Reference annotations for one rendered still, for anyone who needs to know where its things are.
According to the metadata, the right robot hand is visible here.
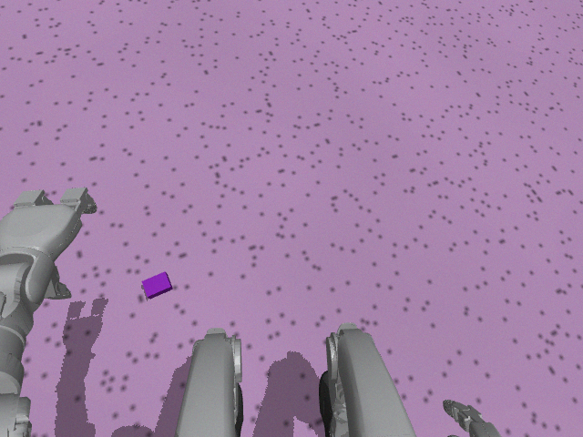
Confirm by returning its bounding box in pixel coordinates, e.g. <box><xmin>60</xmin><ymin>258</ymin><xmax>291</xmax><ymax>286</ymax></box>
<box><xmin>443</xmin><ymin>400</ymin><xmax>501</xmax><ymax>437</ymax></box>

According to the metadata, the small box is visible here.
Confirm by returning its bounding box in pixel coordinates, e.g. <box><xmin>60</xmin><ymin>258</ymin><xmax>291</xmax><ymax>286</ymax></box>
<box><xmin>142</xmin><ymin>271</ymin><xmax>173</xmax><ymax>299</ymax></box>

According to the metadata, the left robot hand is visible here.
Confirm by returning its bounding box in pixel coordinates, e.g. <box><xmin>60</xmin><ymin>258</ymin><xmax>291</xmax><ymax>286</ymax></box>
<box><xmin>0</xmin><ymin>188</ymin><xmax>97</xmax><ymax>300</ymax></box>

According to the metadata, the left robot arm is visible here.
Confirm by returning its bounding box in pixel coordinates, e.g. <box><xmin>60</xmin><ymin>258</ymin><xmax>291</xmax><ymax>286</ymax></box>
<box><xmin>0</xmin><ymin>247</ymin><xmax>55</xmax><ymax>437</ymax></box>

